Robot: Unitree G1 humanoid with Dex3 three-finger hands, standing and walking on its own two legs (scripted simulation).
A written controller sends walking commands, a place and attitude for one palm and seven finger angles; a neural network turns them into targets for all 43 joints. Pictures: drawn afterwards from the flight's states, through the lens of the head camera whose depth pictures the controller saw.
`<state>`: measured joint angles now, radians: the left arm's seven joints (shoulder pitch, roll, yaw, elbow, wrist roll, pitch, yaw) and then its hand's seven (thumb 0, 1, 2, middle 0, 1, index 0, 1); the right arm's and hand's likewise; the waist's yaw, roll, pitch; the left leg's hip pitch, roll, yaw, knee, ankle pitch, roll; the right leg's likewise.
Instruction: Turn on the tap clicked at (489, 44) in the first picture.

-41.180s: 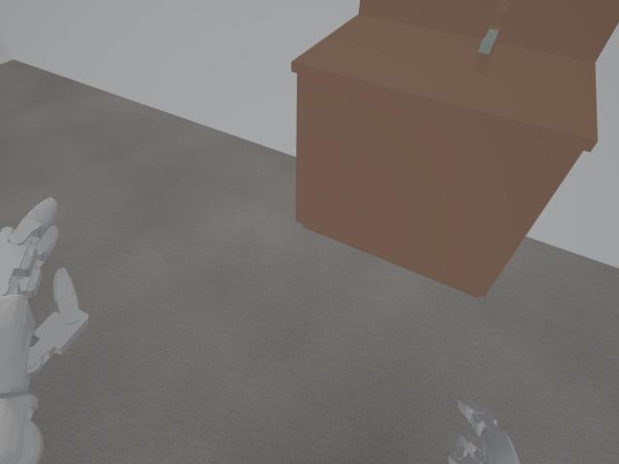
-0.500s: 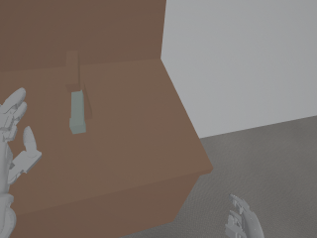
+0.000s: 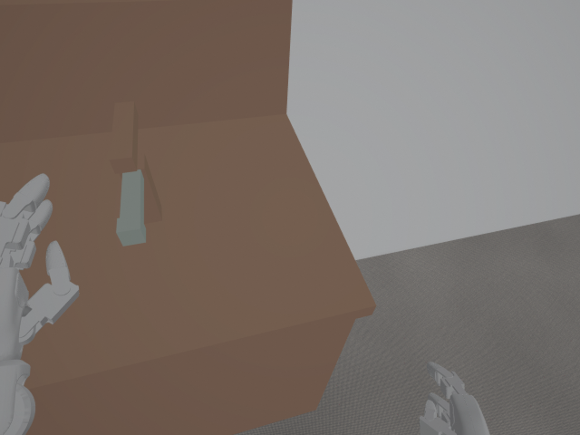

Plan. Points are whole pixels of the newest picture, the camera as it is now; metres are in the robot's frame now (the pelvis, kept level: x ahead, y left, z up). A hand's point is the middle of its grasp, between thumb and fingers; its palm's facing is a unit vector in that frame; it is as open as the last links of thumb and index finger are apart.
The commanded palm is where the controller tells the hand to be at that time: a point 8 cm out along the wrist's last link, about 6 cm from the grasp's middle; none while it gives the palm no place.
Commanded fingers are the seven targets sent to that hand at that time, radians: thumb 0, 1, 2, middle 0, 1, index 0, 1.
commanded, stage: shuffle to correct the standing spot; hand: left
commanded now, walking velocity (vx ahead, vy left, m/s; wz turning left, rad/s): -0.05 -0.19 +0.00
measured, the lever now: (131, 230) +0.33 +0.24 +0.12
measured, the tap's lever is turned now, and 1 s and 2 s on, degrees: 0 0 0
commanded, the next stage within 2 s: none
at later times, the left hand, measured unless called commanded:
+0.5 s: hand (125, 292) +0.22 +0.19 +0.16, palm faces +0.34 -0.87 -0.37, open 7.4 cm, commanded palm +0.16 +0.23 +0.17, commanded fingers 0.00 0.90 0.90 -0.20 -0.30 -0.20 -0.30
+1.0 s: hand (155, 294) +0.22 +0.16 +0.16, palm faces +0.33 -0.86 -0.39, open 7.4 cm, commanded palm +0.16 +0.20 +0.17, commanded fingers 0.00 0.90 0.90 -0.20 -0.30 -0.20 -0.30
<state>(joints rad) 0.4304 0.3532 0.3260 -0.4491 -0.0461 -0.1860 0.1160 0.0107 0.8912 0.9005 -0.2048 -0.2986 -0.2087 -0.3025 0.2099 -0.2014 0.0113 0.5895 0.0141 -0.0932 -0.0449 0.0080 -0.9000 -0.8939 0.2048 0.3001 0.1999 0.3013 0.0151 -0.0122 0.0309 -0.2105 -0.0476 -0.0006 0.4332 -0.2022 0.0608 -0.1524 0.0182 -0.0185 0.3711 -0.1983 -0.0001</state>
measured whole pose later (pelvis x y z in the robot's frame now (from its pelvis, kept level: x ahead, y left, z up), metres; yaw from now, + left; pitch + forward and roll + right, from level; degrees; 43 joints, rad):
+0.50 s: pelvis +0.00 -0.05 +0.00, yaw -1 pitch +0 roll -1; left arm 0.45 0.38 0.35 -0.51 -0.09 -0.14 0.10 0.01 0.89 0.90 -0.20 -0.30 -0.21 -0.30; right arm 0.20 -0.19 0.00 0.56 0.02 -0.06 -0.04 0.01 -0.90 -0.89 0.21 0.30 0.20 0.30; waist 0.01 -0.01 0.04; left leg -0.26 0.02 -0.02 0.48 -0.22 -0.01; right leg -0.20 0.09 -0.03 0.40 -0.20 -0.07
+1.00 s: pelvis +0.00 -0.08 -0.01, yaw -1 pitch +0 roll -1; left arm 0.48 0.40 0.36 -0.54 -0.10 -0.13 0.11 0.01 0.89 0.90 -0.21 -0.30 -0.21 -0.30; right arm 0.21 -0.20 -0.01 0.57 0.02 -0.05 -0.05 0.01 -0.90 -0.89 0.20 0.30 0.20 0.30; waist 0.00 -0.01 0.04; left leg -0.28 0.05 -0.04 0.52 -0.24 -0.04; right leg -0.22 0.12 -0.05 0.45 -0.23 -0.09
